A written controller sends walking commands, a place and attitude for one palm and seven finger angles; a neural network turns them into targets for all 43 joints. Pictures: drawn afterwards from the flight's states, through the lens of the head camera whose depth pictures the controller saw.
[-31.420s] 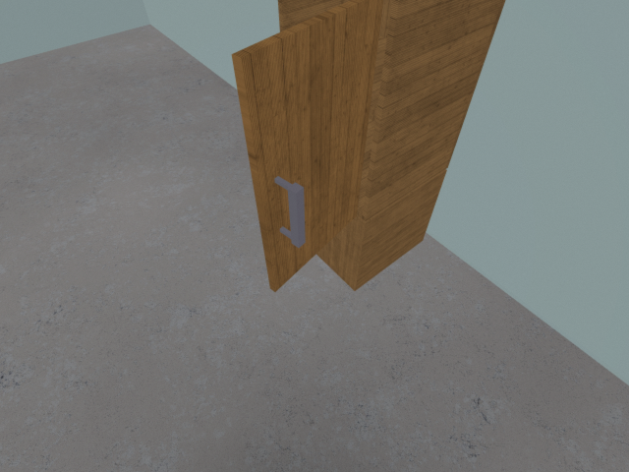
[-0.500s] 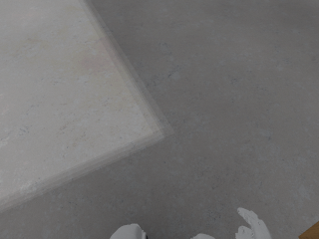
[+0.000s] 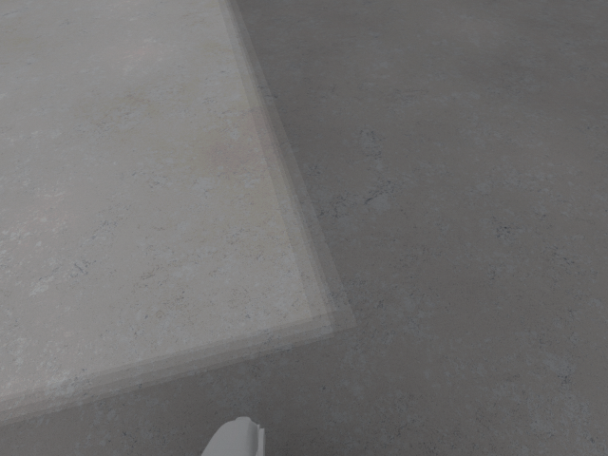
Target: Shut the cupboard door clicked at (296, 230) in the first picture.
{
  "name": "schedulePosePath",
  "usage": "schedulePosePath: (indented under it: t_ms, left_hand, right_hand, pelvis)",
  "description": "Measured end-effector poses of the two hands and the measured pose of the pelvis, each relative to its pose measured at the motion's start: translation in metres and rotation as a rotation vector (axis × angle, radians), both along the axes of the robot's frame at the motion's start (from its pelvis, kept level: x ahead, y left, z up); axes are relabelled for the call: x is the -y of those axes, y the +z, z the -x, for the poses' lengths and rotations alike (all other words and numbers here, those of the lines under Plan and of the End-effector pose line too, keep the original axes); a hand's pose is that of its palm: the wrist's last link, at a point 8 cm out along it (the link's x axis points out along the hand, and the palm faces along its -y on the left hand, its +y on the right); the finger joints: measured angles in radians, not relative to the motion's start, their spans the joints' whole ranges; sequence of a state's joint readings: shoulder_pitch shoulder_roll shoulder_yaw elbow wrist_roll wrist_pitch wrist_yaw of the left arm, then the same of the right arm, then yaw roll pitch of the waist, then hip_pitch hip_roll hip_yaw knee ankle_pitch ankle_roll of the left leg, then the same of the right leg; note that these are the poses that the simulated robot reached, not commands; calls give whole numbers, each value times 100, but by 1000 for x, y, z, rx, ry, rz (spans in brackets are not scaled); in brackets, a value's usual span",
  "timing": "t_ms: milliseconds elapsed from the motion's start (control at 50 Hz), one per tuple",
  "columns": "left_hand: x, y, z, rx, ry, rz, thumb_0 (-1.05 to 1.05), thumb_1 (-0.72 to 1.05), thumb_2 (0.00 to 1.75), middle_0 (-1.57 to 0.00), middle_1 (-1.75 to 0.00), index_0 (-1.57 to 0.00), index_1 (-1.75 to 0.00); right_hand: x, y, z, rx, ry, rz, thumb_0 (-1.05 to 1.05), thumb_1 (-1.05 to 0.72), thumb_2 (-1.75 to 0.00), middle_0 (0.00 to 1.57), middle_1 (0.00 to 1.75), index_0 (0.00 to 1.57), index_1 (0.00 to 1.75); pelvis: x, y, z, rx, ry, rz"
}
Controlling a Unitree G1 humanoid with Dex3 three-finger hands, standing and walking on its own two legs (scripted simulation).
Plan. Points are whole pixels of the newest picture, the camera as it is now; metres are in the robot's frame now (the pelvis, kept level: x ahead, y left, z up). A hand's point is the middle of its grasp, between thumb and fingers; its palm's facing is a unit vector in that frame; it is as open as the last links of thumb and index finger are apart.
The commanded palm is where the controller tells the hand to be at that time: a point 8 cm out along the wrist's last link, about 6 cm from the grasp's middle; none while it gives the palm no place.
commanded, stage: walk to a spot facing it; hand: left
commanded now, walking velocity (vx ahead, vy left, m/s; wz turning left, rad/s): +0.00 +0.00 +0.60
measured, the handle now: out of the picture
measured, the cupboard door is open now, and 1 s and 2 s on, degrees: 64 64 64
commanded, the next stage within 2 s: turn to face it in 0.14 s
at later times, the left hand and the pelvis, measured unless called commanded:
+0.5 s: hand out of the picture +0.13 +0.23 -0.17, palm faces +0.15 -0.96 -0.22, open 7.3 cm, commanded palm none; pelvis +0.10 +0.03 -0.01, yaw +5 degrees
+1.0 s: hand (175, 382) +0.25 +0.23 -0.17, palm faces -0.16 -0.96 -0.22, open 7.3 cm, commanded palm none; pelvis +0.13 +0.03 +0.00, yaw -13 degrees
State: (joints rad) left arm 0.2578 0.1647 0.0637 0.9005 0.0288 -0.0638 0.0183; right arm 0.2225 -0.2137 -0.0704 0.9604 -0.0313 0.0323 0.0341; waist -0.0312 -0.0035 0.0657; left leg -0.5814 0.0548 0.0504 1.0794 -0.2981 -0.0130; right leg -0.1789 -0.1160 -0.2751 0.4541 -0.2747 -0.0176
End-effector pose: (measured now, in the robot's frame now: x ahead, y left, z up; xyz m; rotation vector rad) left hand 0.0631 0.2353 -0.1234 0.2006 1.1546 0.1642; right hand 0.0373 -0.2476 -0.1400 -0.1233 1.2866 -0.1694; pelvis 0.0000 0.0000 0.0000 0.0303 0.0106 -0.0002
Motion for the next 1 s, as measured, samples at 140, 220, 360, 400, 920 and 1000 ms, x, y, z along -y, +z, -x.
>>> schedulePosePath:
  t_ms: [140,220,360,400,920,1000]
  left_hand:
    - [-18,-24,33,-169,132,32,0,93,90,-20,-30,-21,-30]
    - [-40,-48,35,-231,182,39,0,92,90,-20,-30,-21,-30]
    - [-62,-32,-20,-103,207,7,1,91,90,-20,-29,-20,-30]
    - [-61,-25,-33,-77,193,7,1,91,90,-20,-29,-20,-30]
    - [-42,-34,-143,-177,-86,37,1,91,90,-20,-30,-21,-30]
    - [-44,-18,-191,-94,-168,12,1,91,90,-20,-29,-20,-30]
  right_hand:
    - [-27,3,-122,101,182,12,1,-91,-90,19,29,20,30]
    - [-45,-3,-178,211,250,50,1,-91,-90,20,29,20,30]
    - [-58,9,-196,196,291,81,1,-90,-90,20,29,20,30]
    - [-61,11,-195,188,280,68,1,-90,-90,20,29,20,30]
    - [-21,11,-116,52,-107,142,1,-90,-90,20,29,20,30]
    - [-23,15,-95,30,-149,132,1,-90,-90,20,29,20,30]
  pelvis:
    - [-13,-11,-42,15,82,21]
    - [-30,-32,-63,22,111,44]
    - [-36,-19,-77,20,140,45]
    - [-35,-14,-82,18,134,46]
    - [-36,-11,-129,0,-172,40]
    - [-35,-5,-128,5,-218,65]
